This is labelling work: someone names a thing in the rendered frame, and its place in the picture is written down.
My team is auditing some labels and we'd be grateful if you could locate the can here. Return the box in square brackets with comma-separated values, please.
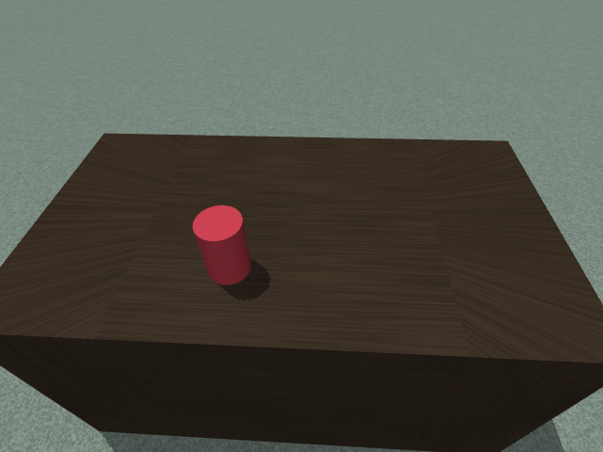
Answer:
[192, 205, 252, 285]

